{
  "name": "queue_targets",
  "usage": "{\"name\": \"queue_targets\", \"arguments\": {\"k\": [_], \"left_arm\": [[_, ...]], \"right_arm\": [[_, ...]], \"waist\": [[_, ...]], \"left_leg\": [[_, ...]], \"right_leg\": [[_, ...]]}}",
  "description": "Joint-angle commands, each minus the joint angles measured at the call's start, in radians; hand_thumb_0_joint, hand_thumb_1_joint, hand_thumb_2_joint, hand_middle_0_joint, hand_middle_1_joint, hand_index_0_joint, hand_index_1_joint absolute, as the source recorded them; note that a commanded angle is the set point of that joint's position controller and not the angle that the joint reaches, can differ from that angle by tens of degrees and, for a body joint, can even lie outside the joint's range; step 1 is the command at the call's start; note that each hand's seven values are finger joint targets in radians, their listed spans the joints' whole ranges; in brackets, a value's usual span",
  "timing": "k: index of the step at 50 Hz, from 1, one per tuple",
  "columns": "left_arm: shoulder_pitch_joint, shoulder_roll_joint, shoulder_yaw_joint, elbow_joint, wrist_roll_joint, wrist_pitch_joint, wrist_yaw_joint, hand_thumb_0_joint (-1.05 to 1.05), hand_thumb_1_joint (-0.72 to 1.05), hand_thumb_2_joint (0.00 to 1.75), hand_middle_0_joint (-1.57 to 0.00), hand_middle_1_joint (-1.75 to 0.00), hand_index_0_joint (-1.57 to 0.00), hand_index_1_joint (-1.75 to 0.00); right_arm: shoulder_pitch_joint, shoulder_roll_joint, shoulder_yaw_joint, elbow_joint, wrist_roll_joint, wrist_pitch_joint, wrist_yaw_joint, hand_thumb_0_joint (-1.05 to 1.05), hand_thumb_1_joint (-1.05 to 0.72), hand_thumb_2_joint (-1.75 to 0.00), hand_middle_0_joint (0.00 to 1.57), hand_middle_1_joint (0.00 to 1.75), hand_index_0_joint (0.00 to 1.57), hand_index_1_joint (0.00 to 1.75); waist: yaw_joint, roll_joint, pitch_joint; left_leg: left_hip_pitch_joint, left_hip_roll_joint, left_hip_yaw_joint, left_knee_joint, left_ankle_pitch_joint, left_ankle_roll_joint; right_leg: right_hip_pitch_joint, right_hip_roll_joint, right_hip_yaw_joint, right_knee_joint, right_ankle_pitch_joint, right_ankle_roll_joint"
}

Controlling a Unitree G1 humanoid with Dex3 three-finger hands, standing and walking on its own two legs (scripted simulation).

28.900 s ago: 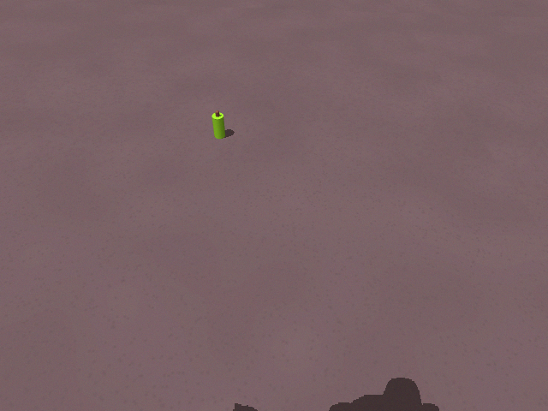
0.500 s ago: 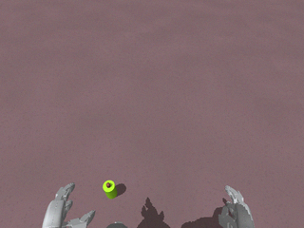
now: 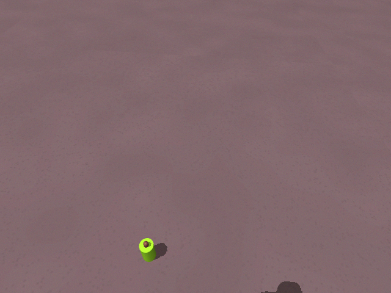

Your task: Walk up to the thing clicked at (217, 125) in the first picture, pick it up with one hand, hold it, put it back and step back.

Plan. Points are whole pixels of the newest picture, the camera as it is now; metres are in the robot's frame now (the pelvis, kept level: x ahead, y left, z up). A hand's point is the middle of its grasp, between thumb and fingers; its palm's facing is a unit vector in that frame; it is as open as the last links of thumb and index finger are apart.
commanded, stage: stand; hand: left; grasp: from the side
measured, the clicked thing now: (147, 249) +0.42 +0.20 -0.68
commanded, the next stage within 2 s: step back in 1.66 s
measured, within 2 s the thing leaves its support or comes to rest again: neither
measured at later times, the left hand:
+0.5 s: hand out of the picture +0.03 +0.24 -0.15, palm faces -0.01 -0.94 -0.35, open 7.4 cm
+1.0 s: hand out of the picture +0.08 +0.24 -0.14, palm faces -0.02 -0.94 -0.34, open 7.4 cm
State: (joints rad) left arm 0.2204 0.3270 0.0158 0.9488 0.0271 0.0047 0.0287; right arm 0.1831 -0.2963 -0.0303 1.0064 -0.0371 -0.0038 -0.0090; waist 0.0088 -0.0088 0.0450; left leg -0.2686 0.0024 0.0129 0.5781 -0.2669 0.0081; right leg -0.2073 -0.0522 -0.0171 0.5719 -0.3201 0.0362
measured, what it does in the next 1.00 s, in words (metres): stands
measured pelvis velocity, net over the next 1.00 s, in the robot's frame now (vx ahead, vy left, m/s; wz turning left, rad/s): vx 0.01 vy -0.01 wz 0.00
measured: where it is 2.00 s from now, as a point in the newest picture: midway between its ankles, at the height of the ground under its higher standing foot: outside the picture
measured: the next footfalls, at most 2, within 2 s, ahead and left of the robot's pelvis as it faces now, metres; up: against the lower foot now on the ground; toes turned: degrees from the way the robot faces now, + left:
none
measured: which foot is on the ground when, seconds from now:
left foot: down 0.00-1.00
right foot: down 0.00-1.00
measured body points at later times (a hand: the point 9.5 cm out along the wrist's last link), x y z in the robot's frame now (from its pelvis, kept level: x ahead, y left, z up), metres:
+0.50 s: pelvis -0.01 +0.00 +0.01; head -0.01 -0.01 +0.46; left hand +0.04 +0.29 -0.12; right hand +0.05 -0.30 -0.13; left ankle +0.03 +0.11 -0.73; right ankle -0.01 -0.14 -0.73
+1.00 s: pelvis +0.01 -0.01 +0.02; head +0.01 -0.01 +0.47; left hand +0.08 +0.29 -0.12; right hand +0.07 -0.30 -0.12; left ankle +0.03 +0.11 -0.73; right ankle -0.01 -0.14 -0.73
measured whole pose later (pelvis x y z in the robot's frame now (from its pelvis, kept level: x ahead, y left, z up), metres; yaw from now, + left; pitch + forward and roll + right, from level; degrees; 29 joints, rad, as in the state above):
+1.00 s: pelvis +0.01 -0.01 +0.02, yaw +0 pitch -3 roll +0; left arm 0.11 0.33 0.01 1.16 0.02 -0.01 0.01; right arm 0.11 -0.32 -0.01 1.16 -0.01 -0.01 0.00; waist -0.01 0.00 0.06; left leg -0.14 0.01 0.01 0.34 -0.15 -0.01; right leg -0.09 -0.04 -0.02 0.34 -0.21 0.03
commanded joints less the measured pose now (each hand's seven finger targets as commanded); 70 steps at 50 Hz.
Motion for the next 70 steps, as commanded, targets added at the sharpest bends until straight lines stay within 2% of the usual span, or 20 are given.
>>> {"name": "queue_targets", "arguments": {"k": [1,3,6,8,11,14,18,21,24,27,35,38,45,48,55,60,63,65,69,70], "left_arm": [[-0.047,0.176,0.034,-0.016,-0.002,-0.03,0.005,0.0,0.9,0.9,-0.2,-0.3,-0.2,-0.3],[-0.049,0.18,0.031,0.013,-0.002,-0.033,0.003,0.0,0.9,0.9,-0.2,-0.3,-0.2,-0.3],[-0.054,0.186,0.029,0.049,0.0,-0.031,0.0,0.0,0.9,0.9,-0.2,-0.3,-0.2,-0.3],[-0.063,0.183,0.026,0.067,0.0,-0.035,0.0,0.0,0.9,0.9,-0.2,-0.3,-0.2,-0.3],[-0.067,0.19,0.027,0.09,0.0,-0.034,-0.002,0.0,0.9,0.9,-0.2,-0.3,-0.2,-0.3],[-0.071,0.188,0.025,0.107,-0.002,-0.037,-0.003,0.0,0.9,0.9,-0.2,-0.3,-0.2,-0.3],[-0.088,0.191,0.021,0.12,-0.002,-0.04,-0.001,0.0,0.9,0.9,-0.2,-0.3,-0.2,-0.3],[-0.086,0.194,0.019,0.133,-0.003,-0.041,0.0,0.0,0.9,0.9,-0.2,-0.3,-0.2,-0.3],[-0.098,0.196,0.02,0.139,-0.005,-0.039,0.0,0.0,0.9,0.9,-0.2,-0.3,-0.2,-0.3],[-0.1,0.207,0.023,0.148,-0.006,-0.034,-0.002,0.0,0.9,0.9,-0.2,-0.3,-0.2,-0.3],[-0.119,0.203,0.024,0.151,-0.009,-0.04,-0.004,0.0,0.9,0.9,-0.2,-0.3,-0.2,-0.3],[-0.122,0.202,0.025,0.158,-0.009,-0.036,-0.006,0.0,0.9,0.9,-0.2,-0.3,-0.2,-0.3],[-0.133,0.208,0.029,0.154,-0.01,-0.037,-0.008,0.0,0.9,0.9,-0.2,-0.3,-0.2,-0.3],[-0.142,0.206,0.028,0.155,-0.012,-0.036,-0.007,0.0,0.9,0.9,-0.2,-0.3,-0.2,-0.3],[-0.145,0.205,0.029,0.153,-0.011,-0.034,-0.008,0.0,0.9,0.9,-0.2,-0.3,-0.2,-0.3],[-0.15,0.212,0.031,0.153,-0.011,-0.031,-0.011,0.0,0.9,0.9,-0.2,-0.3,-0.2,-0.3],[-0.151,0.21,0.032,0.146,-0.011,-0.034,-0.011,0.0,0.9,0.9,-0.2,-0.3,-0.2,-0.3],[-0.144,0.208,0.031,0.146,-0.012,-0.035,-0.01,0.0,0.9,0.9,-0.2,-0.3,-0.2,-0.3],[-0.142,0.206,0.029,0.145,-0.016,-0.036,-0.011,0.0,0.9,0.9,-0.2,-0.3,-0.2,-0.3],[-0.142,0.209,0.031,0.145,-0.015,-0.036,-0.012,0.0,0.9,0.9,-0.2,-0.3,-0.2,-0.3]], "right_arm": [[-0.057,-0.206,-0.038,-0.038,0.003,-0.026,-0.012,0.0,-0.9,-0.9,0.2,0.3,0.2,0.3],[-0.062,-0.209,-0.037,-0.018,0.006,-0.026,-0.011,0.0,-0.9,-0.9,0.2,0.3,0.2,0.3],[-0.07,-0.212,-0.036,0.005,0.009,-0.022,-0.009,0.0,-0.9,-0.9,0.2,0.3,0.2,0.3],[-0.074,-0.21,-0.037,0.02,0.01,-0.022,-0.009,0.0,-0.9,-0.9,0.2,0.3,0.2,0.3],[-0.074,-0.212,-0.036,0.039,0.011,-0.02,-0.008,0.0,-0.9,-0.9,0.2,0.3,0.2,0.3],[-0.078,-0.208,-0.032,0.051,0.013,-0.023,-0.007,0.0,-0.9,-0.9,0.2,0.3,0.2,0.3],[-0.081,-0.209,-0.03,0.065,0.014,-0.021,-0.004,0.0,-0.9,-0.9,0.2,0.3,0.2,0.3],[-0.084,-0.21,-0.027,0.076,0.016,-0.017,-0.003,0.0,-0.9,-0.9,0.2,0.3,0.2,0.3],[-0.088,-0.211,-0.025,0.082,0.015,-0.015,-0.002,0.0,-0.9,-0.9,0.2,0.3,0.2,0.3],[-0.087,-0.221,-0.026,0.088,0.016,-0.011,-0.002,0.0,-0.9,-0.9,0.2,0.3,0.2,0.3],[-0.087,-0.225,-0.017,0.097,0.02,-0.02,-0.004,0.0,-0.9,-0.9,0.2,0.3,0.2,0.3],[-0.098,-0.231,-0.016,0.097,0.02,-0.02,-0.005,0.0,-0.9,-0.9,0.2,0.3,0.2,0.3],[-0.096,-0.237,-0.017,0.1,0.021,-0.024,-0.007,0.0,-0.9,-0.9,0.2,0.3,0.2,0.3],[-0.099,-0.235,-0.016,0.103,0.02,-0.022,-0.006,0.0,-0.9,-0.9,0.2,0.3,0.2,0.3],[-0.112,-0.233,-0.016,0.103,0.02,-0.023,-0.007,0.0,-0.9,-0.9,0.2,0.3,0.2,0.3],[-0.113,-0.235,-0.014,0.105,0.022,-0.022,-0.005,0.0,-0.9,-0.9,0.2,0.3,0.2,0.3],[-0.111,-0.24,-0.015,0.102,0.021,-0.024,-0.006,0.0,-0.9,-0.9,0.2,0.3,0.2,0.3],[-0.115,-0.243,-0.016,0.1,0.021,-0.026,-0.006,0.0,-0.9,-0.9,0.2,0.3,0.2,0.3],[-0.113,-0.247,-0.014,0.103,0.024,-0.026,-0.006,0.0,-0.9,-0.9,0.2,0.3,0.2,0.3],[-0.115,-0.249,-0.016,0.101,0.022,-0.026,-0.006,0.0,-0.9,-0.9,0.2,0.3,0.2,0.3]], "waist": [[0.003,0.045,-0.024],[0.004,0.041,-0.022],[0.002,0.044,0.011],[0.002,0.023,-0.011],[-0.002,0.038,-0.006],[-0.002,0.028,-0.023],[-0.008,-0.005,-0.01],[-0.006,-0.01,-0.009],[-0.006,0.013,-0.012],[-0.007,0.017,0.004],[-0.008,0.025,-0.042],[-0.008,0.023,-0.022],[-0.009,0.01,-0.063],[-0.012,0.005,-0.048],[-0.01,0.011,-0.065],[-0.015,0.015,-0.031],[-0.013,0.021,-0.053],[-0.011,0.015,-0.076],[-0.01,0.022,-0.08],[-0.011,0.021,-0.088]], "left_leg": [[0.043,0.1,-0.138,-0.232,0.04,0.025],[0.051,0.098,-0.133,-0.243,0.046,0.02],[0.036,0.1,-0.143,-0.289,-0.04,0.013],[0.067,0.1,-0.134,-0.279,0.011,0.014],[0.074,0.1,-0.134,-0.297,-0.031,0.009],[0.105,0.103,-0.13,-0.296,0.018,0.011],[0.129,0.101,-0.114,-0.277,0.095,0.009],[0.128,0.1,-0.111,-0.276,0.104,0.009],[0.114,0.1,-0.105,-0.282,0.094,0.009],[0.083,0.097,-0.11,-0.303,0.028,0.006],[0.135,0.11,-0.105,-0.288,0.167,0.01],[0.124,0.108,-0.106,-0.301,0.137,0.005],[0.162,0.117,-0.097,-0.287,0.226,0.008],[0.157,0.119,-0.097,-0.295,0.205,0.004],[0.167,0.122,-0.092,-0.301,0.253,0.0],[0.145,0.116,-0.097,-0.321,0.165,-0.006],[0.161,0.122,-0.092,-0.308,0.214,-0.001],[0.179,0.128,-0.091,-0.293,0.288,0.0],[0.188,0.13,-0.088,-0.29,0.315,0.0],[0.184,0.125,-0.084,-0.29,0.291,0.0]], "right_leg": [[0.023,-0.049,0.062,-0.165,0.094,-0.059],[0.044,-0.056,0.065,-0.19,0.098,-0.056],[0.035,-0.051,0.059,-0.214,0.042,-0.052],[0.043,-0.06,0.065,-0.234,0.061,-0.052],[0.035,-0.057,0.065,-0.249,0.038,-0.049],[0.041,-0.065,0.067,-0.253,0.085,-0.05],[0.026,-0.077,0.081,-0.283,0.083,-0.047],[0.037,-0.079,0.08,-0.296,0.089,-0.046],[0.056,-0.078,0.078,-0.292,0.092,-0.047],[0.053,-0.073,0.078,-0.298,0.033,-0.046],[0.088,-0.084,0.078,-0.289,0.177,-0.046],[0.076,-0.077,0.072,-0.29,0.14,-0.044],[0.108,-0.085,0.075,-0.293,0.23,-0.042],[0.099,-0.084,0.074,-0.298,0.206,-0.042],[0.112,-0.081,0.063,-0.292,0.24,-0.042],[0.088,-0.078,0.067,-0.304,0.174,-0.042],[0.103,-0.084,0.071,-0.296,0.217,-0.044],[0.117,-0.087,0.067,-0.293,0.266,-0.043],[0.127,-0.088,0.069,-0.287,0.299,-0.043],[0.128,-0.087,0.067,-0.293,0.285,-0.04]]}}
